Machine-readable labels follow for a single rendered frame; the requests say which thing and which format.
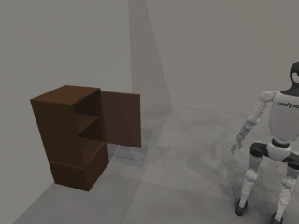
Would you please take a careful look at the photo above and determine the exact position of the robot left hand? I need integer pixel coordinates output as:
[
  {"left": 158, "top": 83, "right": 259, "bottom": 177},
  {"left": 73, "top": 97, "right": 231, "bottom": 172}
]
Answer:
[{"left": 231, "top": 139, "right": 244, "bottom": 155}]

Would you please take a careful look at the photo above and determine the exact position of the robot head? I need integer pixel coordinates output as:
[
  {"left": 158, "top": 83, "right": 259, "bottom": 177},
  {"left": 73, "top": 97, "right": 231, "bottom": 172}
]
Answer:
[{"left": 281, "top": 61, "right": 299, "bottom": 97}]

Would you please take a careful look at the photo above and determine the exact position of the left robot forearm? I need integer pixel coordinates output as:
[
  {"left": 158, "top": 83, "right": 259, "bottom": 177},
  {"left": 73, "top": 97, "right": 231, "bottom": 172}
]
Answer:
[{"left": 235, "top": 115, "right": 253, "bottom": 142}]

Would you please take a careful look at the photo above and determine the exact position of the left robot upper arm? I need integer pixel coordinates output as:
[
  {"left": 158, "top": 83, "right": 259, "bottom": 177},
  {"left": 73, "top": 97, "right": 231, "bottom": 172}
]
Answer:
[{"left": 247, "top": 91, "right": 277, "bottom": 126}]

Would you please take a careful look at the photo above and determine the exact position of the cupboard door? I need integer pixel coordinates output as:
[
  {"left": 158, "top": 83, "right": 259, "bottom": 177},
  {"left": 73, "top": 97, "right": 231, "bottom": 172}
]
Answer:
[{"left": 100, "top": 91, "right": 141, "bottom": 148}]

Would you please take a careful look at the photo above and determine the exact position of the robot left shin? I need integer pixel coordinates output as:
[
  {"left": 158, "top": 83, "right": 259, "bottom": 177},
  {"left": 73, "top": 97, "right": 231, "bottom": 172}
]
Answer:
[{"left": 239, "top": 170, "right": 254, "bottom": 208}]

